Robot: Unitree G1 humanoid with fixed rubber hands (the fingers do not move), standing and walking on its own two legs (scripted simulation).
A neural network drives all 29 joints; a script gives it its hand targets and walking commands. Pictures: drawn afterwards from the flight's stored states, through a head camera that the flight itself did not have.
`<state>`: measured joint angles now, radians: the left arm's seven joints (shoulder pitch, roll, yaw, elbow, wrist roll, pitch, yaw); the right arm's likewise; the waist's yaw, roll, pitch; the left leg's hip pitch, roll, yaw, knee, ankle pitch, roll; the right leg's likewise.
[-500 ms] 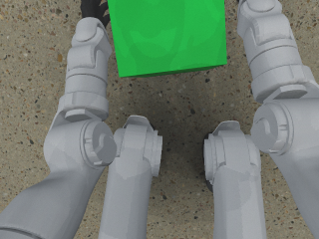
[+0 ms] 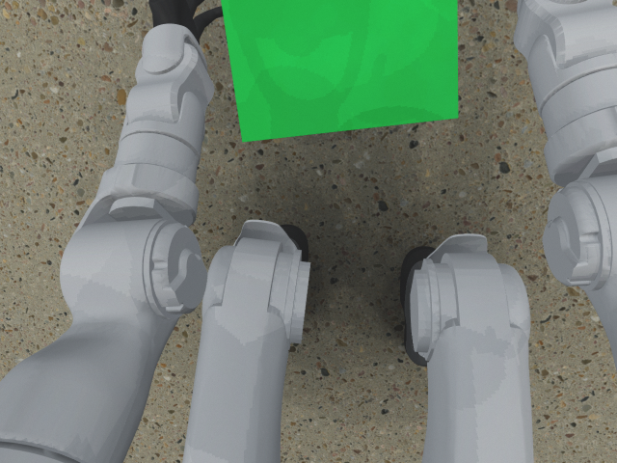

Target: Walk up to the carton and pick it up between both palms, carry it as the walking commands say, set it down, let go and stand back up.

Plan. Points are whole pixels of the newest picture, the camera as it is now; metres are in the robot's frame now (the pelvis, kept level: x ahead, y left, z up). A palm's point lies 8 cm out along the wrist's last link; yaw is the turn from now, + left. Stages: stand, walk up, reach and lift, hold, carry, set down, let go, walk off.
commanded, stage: set down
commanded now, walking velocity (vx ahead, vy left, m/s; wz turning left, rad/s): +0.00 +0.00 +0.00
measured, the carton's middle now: (340, 22) +0.53 +0.03 -0.25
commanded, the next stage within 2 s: let go in 1.40 s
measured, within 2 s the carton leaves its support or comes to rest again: neither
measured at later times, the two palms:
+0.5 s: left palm out of the picture +0.53 +0.20 -0.07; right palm out of the picture +0.58 -0.15 -0.07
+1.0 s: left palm out of the picture +0.52 +0.20 +0.08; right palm out of the picture +0.58 -0.15 +0.08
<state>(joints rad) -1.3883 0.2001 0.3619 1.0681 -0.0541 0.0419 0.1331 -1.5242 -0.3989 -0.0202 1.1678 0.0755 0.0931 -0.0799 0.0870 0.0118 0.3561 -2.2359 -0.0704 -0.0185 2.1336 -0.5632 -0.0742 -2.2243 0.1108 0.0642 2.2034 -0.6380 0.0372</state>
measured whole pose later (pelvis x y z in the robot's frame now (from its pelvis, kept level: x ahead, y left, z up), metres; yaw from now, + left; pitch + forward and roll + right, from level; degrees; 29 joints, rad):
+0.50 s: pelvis +0.00 +0.00 +0.05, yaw +0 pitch +42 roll +2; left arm -1.29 0.19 0.29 0.89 -0.11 0.14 0.18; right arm -1.44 -0.39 -0.09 1.05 0.06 0.16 -0.06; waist 0.09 0.00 0.16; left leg -2.17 -0.06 -0.02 1.95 -0.52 -0.05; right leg -2.15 0.08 0.06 2.02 -0.60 0.03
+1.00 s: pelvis +0.02 +0.00 +0.18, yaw -1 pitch +47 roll +1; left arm -1.11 0.12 0.37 0.73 -0.02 0.19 0.15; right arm -1.29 -0.33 -0.19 0.94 -0.04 0.20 -0.03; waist 0.10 -0.02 -0.02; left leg -1.87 -0.05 -0.03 1.47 -0.43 -0.04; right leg -1.85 0.08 0.07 1.52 -0.48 0.02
